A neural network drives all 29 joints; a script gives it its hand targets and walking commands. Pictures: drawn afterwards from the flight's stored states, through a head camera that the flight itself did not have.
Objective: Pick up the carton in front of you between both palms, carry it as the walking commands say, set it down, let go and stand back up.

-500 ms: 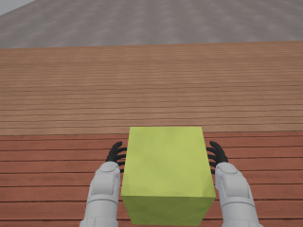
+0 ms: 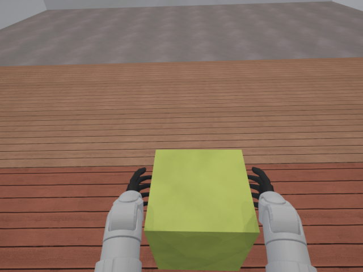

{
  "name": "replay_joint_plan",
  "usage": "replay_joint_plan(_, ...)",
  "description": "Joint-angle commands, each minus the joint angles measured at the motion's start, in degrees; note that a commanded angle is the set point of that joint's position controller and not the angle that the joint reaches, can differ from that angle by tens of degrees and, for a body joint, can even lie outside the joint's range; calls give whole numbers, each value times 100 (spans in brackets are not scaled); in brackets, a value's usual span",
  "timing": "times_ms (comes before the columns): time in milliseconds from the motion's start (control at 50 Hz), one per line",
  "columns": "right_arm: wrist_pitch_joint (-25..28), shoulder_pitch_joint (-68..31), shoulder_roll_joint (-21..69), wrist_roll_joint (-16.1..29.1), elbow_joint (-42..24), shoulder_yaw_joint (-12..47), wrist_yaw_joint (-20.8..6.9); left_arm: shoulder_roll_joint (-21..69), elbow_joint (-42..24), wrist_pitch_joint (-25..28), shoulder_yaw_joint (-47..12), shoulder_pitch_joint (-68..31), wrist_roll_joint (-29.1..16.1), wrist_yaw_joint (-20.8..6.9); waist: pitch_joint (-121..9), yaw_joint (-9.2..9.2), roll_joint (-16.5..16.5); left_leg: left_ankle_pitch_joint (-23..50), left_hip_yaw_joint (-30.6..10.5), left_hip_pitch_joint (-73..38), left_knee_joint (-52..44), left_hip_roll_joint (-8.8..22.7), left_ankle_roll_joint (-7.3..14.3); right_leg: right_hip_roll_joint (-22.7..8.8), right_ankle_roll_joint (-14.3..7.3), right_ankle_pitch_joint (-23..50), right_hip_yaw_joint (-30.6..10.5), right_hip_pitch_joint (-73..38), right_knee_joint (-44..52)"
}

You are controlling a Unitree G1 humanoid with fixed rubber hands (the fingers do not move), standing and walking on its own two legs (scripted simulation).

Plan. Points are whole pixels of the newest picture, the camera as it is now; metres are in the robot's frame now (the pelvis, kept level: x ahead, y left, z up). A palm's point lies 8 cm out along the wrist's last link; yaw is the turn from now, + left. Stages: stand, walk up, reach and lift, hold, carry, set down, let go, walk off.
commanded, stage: hold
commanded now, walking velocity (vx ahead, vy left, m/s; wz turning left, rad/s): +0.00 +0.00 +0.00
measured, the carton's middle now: (198, 211) +0.30 +0.00 -0.03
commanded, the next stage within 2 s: carry in 0.18 s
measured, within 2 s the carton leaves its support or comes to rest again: neither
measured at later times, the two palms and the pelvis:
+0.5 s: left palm (140, 173) +0.34 +0.14 +0.07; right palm (265, 171) +0.35 -0.16 +0.07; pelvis +0.06 -0.01 -0.01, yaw +2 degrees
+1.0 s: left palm (152, 112) +0.59 +0.14 +0.08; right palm (244, 109) +0.60 -0.16 +0.08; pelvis +0.32 -0.02 -0.01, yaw +1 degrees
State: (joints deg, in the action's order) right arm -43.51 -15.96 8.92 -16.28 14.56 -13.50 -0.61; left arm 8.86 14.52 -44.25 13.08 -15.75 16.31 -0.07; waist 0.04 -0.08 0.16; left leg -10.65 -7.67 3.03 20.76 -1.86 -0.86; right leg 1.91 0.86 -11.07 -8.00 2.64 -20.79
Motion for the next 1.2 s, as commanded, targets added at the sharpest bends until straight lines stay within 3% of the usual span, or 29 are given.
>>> replay_joint_plan(0, 176, -2953, 5322, 1517, -80, 3114, -1394, 5312, -252, 257, -3132, -3140, -1576, -1410, -1119, 3, -20, 390, 430, -183, -307, -367, -5, 362, 2, 454, 443, 17, 334)
replay_joint_plan(140, 198, -3081, 5322, 1468, 66, 3052, -1407, 5346, -104, 264, -3092, -3263, -1540, -1413, -1135, -3, -30, 254, 437, -172, -292, -350, -13, 357, -10, 288, 457, 65, 317)
replay_joint_plan(160, 186, -3131, 5259, 1479, -24, 3052, -1389, 5293, -161, 251, -3087, -3299, -1545, -1396, -1273, 13, -265, -542, 156, 506, 57, 631, 58, -552, -56, -527, 251, 632, -218)
replay_joint_plan(220, 120, -3141, 5254, 1619, -363, 3254, -1289, 5307, -528, 195, -3348, -3414, -1752, -1330, -1165, -1, -386, -3277, -259, 1276, -360, 697, 222, -282, -60, -2604, 442, 1229, -495)
replay_joint_plan(300, -240, -2977, 5074, 1976, -1022, 3790, -1100, 5221, -1106, -146, -3913, -3311, -2211, -1214, -1688, 25, -769, -2697, -341, 1164, -225, 1027, 447, -124, -36, -1335, 1089, 1242, -911)
replay_joint_plan(340, -568, -3047, 4982, 2200, -1423, 4067, -1023, 5111, -1393, -448, -4147, -3378, -2442, -1158, -1583, 35, -72, -2585, 283, 1789, 487, 705, 267, -625, -209, -2008, 389, 914, -155)
replay_joint_plan(380, -954, -3171, 4886, 2434, -1749, 4320, -970, 4870, -1556, -806, -4235, -3214, -2591, -1066, -1259, 129, 1404, -1862, 1298, 3124, 2232, 141, -46, -1797, -740, -2948, -1480, 205, 943)
replay_joint_plan(400, -1145, -3338, 4877, 2619, -1876, 4435, -972, 4768, -1690, -973, -4240, -3196, -2617, -1004, -1032, 150, 1430, -1814, 1290, 3332, 2046, 353, -4, -2057, -1003, -2495, -1761, 223, 1025)
replay_joint_plan(420, -1316, -3389, 4939, 2848, -1959, 4581, -978, 4702, -1897, -1147, -4284, -3160, -2665, -939, -1070, 161, 1193, -1763, 1319, 2999, 1688, 402, 38, -1984, -1053, -1967, -1433, 384, 922)
replay_joint_plan(480, -1702, -3072, 5041, 3290, -2204, 4769, -939, 4722, -2544, -1596, -4499, -2962, -2944, -834, -1760, 106, 663, -607, 1733, 684, 239, 188, 59, -1201, -616, -1307, 304, 1202, -93)
replay_joint_plan(500, -1828, -2804, 5068, 3319, -2269, 4752, -911, 4744, -2697, -1735, -4554, -2833, -3036, -822, -2047, 27, 391, -595, 1285, -275, 25, 543, 151, -930, -437, -1451, 816, 1783, -761)
replay_joint_plan(520, -1925, -2508, 4950, 3212, -2329, 4636, -859, 4874, -2885, -1893, -4656, -2879, -3205, -845, -2081, -85, -888, -1271, -345, -979, -439, 1566, 554, -550, -177, -1357, 1416, 2764, -2137)
replay_joint_plan(540, -2024, -2257, 4892, 3104, -2345, 4551, -799, 4918, -2983, -2041, -4727, -2917, -3353, -889, -1759, -122, -1631, -747, -1449, -1427, -498, 2305, 1085, -344, -91, -1805, 1574, 3945, -2464)
replay_joint_plan(560, -2124, -2266, 4892, 3057, -2610, 4559, -743, 4994, -3068, -2136, -4811, -2983, -3474, -946, -1494, -163, -1407, 44, -1571, -1511, -405, 2489, 1369, -449, -172, -2286, 1404, 4347, -2431)
replay_joint_plan(620, -2348, -2374, 5034, 3082, -3416, 4693, -669, 5137, -3262, -2297, -4756, -2718, -3633, -1029, -1776, -163, -790, 680, -556, -1300, -284, 2234, 1052, -448, -167, -1571, 1473, 3719, -1574)
replay_joint_plan(680, -2491, -2021, 5156, 3234, -3717, 4791, -751, 5073, -3560, -2389, -4687, -2152, -3452, -948, -2112, -2, -622, 82, 1161, 471, 426, 1389, 428, -112, -153, -73, 2072, 667, -135)
replay_joint_plan(700, -2526, -2067, 5038, 3286, -3755, 4828, -781, 4940, -3631, -2416, -4663, -2088, -3360, -907, -2308, 94, -68, -42, 1642, 1564, 1329, 1104, 213, -536, -284, -189, 1530, -797, 8)
replay_joint_plan(720, -2611, -2359, 4835, 3373, -3906, 4855, -820, 4886, -3512, -2447, -4578, -2011, -3238, -865, -2260, 219, 1403, -999, 2016, 3005, 2920, 615, -80, -1953, -807, -589, -878, -1481, 617)
replay_joint_plan(740, -2710, -2637, 4717, 3521, -4015, 4937, -860, 4878, -3489, -2473, -4495, -2091, -3181, -818, -1929, 248, 1775, -2049, 1605, 4193, 3493, 329, -36, -2577, -1487, 169, -1973, -1929, 706)
replay_joint_plan(780, -2783, -2613, 4734, 3630, -3834, 4888, -921, 4876, -3715, -2583, -4514, -2237, -3220, -757, -1761, 229, 603, -2130, 1118, 4744, 4300, 759, 183, -2608, -1549, 1503, -1452, -1882, 412)
replay_joint_plan(820, -2786, -2339, 4832, 3584, -3588, 4791, -910, 4900, -3822, -2646, -4581, -2348, -3310, -751, -1851, 206, 184, -1533, 1122, 4618, 3710, 872, 175, -2313, -1091, 1640, -583, -1830, 511)
replay_joint_plan(980, -2652, -1687, 5034, 3001, -3377, 4646, -714, 4957, -3610, -2623, -4738, -2067, -3504, -1037, -1207, 136, 964, 585, 2248, 2540, 1070, 180, 210, -1420, -565, 3235, 1494, -496, 569)
replay_joint_plan(1040, -2577, -1685, 5034, 2997, -3369, 4682, -746, 4889, -3668, -2572, -4783, -2162, -3499, -1076, -1868, -50, 875, 636, 2639, 205, 713, -193, 340, -1165, -261, 3904, 2112, 157, -1202)
replay_joint_plan(1060, -2561, -1746, 5035, 3006, -3395, 4681, -768, 4814, -3664, -2555, -4796, -2235, -3469, -1091, -2150, -174, 566, 184, 2165, -826, 803, 233, 307, -1054, -181, 2695, 2056, 907, -2235)
replay_joint_plan(1080, -2543, -1724, 4937, 2946, -3291, 4618, -788, 4843, -3709, -2577, -4845, -2353, -3493, -1099, -2545, -192, -742, -1235, -649, -1544, 58, 1958, 915, -565, 71, 878, 1972, 2071, -3964)
replay_joint_plan(1100, -2512, -1712, 5051, 3001, -3171, 4659, -811, 4885, -3676, -2570, -4871, -2366, -3517, -1105, -2556, -154, -1489, -1158, -2516, -1849, -903, 2704, 1486, 10, 52, -1503, 1334, 3199, -5132)
replay_joint_plan(1120, -2485, -1815, 5197, 3142, -3284, 4738, -836, 5004, -3598, -2523, -4877, -2368, -3486, -1101, -2404, -126, -1037, -749, -2066, -1667, -869, 2714, 1490, -436, -120, -1432, 827, 3505, -5671)
replay_joint_plan(1160, -2378, -1993, 5543, 3287, -3394, 4882, -887, 5273, -3606, -2392, -4890, -2338, -3432, -1092, -2219, -112, -161, 242, -955, -910, -711, 2336, 1166, -848, -267, -909, 751, 3473, -5310)
replay_joint_plan(1180, -2333, -2074, 5634, 3349, -3448, 4950, -909, 5437, -3547, -2332, -4897, -2256, -3409, -1072, -2182, -78, -151, 384, -516, -623, -770, 2194, 1008, -952, -262, -657, 768, 3354, -4899)
